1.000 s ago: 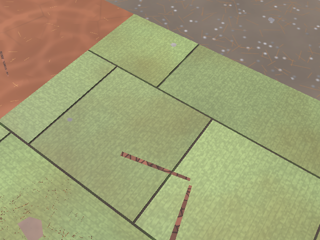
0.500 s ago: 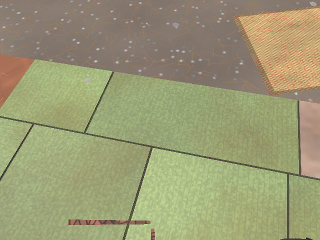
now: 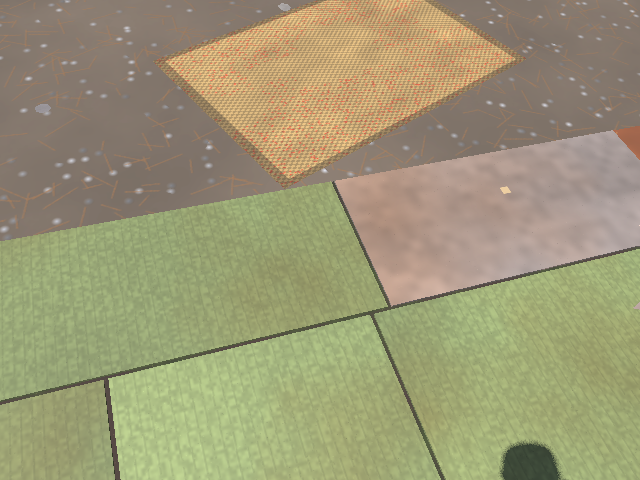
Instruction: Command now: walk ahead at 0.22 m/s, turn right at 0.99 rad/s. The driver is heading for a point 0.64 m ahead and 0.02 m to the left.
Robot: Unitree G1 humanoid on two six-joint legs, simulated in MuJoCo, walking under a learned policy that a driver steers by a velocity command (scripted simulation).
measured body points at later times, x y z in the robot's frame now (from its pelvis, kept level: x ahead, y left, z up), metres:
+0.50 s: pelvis +0.17 -0.13 -0.01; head +0.19 -0.14 +0.43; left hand +0.42 +0.06 -0.10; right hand +0.08 -0.38 -0.15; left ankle +0.09 +0.06 -0.65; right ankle +0.14 -0.20 -0.75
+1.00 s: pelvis +0.57 -0.20 -0.03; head +0.58 -0.22 +0.42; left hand +0.72 +0.04 -0.11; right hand +0.60 -0.50 -0.16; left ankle +0.57 -0.20 -0.74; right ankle +0.51 -0.38 -0.63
